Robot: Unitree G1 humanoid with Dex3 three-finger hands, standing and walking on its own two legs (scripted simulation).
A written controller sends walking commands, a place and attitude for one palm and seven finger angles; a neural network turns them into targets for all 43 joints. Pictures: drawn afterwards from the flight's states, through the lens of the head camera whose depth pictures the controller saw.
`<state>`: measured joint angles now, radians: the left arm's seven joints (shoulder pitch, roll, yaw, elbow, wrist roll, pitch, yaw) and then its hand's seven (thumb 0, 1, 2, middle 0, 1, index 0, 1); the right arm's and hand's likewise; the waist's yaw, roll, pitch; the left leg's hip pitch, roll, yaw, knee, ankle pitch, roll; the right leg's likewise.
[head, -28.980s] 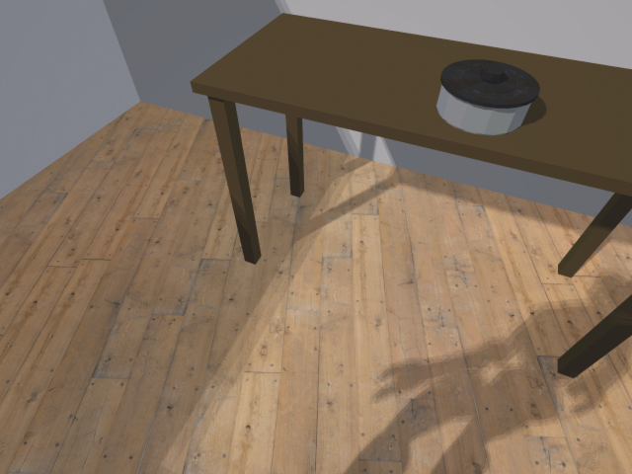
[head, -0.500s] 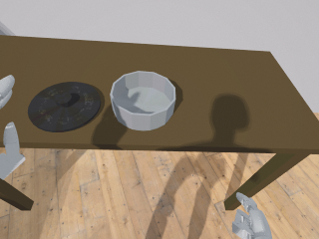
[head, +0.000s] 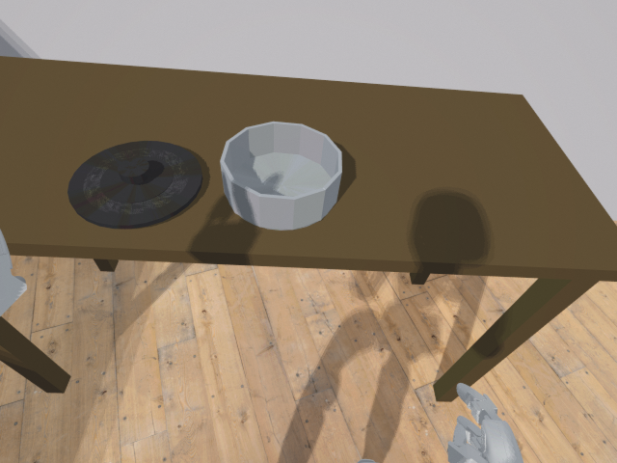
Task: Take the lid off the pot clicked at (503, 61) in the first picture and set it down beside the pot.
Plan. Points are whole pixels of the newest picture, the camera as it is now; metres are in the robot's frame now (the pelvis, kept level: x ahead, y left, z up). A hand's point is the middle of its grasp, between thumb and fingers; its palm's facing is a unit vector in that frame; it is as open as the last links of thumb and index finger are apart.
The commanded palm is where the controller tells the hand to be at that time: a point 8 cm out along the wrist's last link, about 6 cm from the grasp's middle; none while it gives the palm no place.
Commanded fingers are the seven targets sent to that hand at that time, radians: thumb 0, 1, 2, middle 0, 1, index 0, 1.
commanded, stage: step back with the hand held close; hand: left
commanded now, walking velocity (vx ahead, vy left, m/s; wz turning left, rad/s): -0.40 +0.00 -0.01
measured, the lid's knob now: (134, 170) +0.51 +0.32 +0.06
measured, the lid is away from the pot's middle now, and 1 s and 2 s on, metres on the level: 0.24 0.24 0.24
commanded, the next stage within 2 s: stop stepping back and stand still in 0.78 s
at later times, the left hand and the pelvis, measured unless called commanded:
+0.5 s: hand out of the picture +0.15 +0.23 +0.25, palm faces +0.44 -0.81 -0.38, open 7.4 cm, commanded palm +0.08 +0.27 +0.24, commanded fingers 0.00 0.90 0.90 -0.20 -0.30 -0.20 -0.30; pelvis -0.05 -0.01 +0.01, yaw -1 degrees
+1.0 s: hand out of the picture +0.00 +0.23 +0.22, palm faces +0.32 -0.85 -0.41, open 7.4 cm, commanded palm -0.07 +0.28 +0.24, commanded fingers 0.00 0.90 0.90 -0.20 -0.30 -0.20 -0.30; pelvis -0.22 +0.01 +0.01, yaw -3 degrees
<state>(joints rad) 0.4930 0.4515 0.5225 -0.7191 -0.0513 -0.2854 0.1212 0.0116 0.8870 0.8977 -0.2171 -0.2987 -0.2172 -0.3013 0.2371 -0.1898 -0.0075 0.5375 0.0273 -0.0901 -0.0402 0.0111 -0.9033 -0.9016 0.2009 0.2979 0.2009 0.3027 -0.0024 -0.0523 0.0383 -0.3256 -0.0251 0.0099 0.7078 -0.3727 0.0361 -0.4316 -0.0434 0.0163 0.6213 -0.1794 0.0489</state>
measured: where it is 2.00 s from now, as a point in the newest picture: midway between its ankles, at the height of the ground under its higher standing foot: outside the picture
